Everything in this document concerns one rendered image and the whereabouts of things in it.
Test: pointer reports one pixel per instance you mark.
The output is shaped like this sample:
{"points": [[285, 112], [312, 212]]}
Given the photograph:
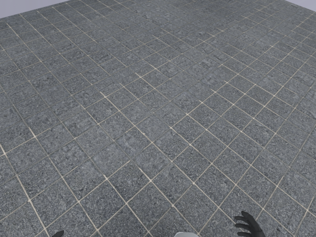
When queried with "robot right hand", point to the robot right hand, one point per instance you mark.
{"points": [[252, 226]]}

